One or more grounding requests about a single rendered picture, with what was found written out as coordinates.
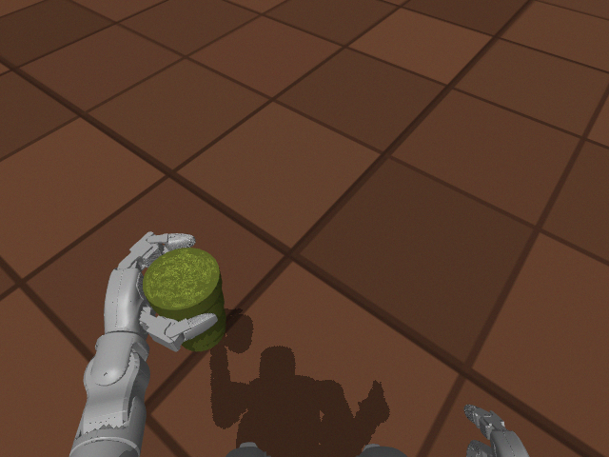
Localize left robot hand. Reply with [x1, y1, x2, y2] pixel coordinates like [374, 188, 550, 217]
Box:
[104, 231, 218, 352]

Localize right robot hand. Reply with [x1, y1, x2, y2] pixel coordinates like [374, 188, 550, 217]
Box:
[464, 405, 530, 457]

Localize cup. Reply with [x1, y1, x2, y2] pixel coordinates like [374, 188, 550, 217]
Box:
[143, 248, 226, 351]

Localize left robot arm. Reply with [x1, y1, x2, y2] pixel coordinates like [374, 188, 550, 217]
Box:
[69, 330, 150, 457]

